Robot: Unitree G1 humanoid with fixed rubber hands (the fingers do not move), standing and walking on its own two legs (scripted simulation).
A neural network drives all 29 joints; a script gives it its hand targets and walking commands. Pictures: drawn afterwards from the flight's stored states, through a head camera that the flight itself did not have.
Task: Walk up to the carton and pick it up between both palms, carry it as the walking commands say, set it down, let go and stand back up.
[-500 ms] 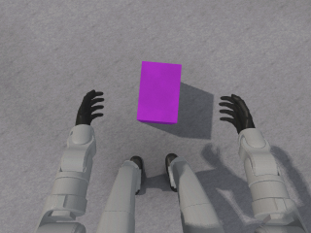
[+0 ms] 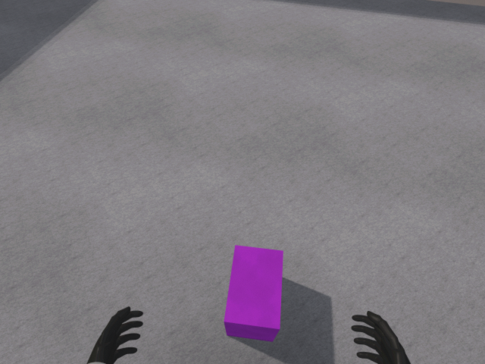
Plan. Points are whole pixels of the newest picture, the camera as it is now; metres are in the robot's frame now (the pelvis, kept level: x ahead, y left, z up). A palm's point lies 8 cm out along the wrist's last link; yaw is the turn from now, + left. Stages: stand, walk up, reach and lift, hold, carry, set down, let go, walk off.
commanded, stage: let go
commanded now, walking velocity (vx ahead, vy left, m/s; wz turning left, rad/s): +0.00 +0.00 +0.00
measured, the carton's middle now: (254, 294) +0.42 -0.04 -0.65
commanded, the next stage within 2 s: stand in 0.42 s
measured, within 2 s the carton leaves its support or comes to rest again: neither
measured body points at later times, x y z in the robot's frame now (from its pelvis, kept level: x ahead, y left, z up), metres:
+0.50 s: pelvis +0.01 +0.01 +0.00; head +0.01 +0.01 +0.45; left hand +0.18 +0.25 -0.09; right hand +0.17 -0.24 -0.09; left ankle -0.03 +0.11 -0.74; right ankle -0.02 -0.11 -0.74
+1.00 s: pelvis -0.02 +0.00 +0.00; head -0.08 -0.01 +0.45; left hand +0.06 +0.29 -0.10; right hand +0.11 -0.28 -0.10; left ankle -0.03 +0.11 -0.74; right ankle -0.02 -0.11 -0.74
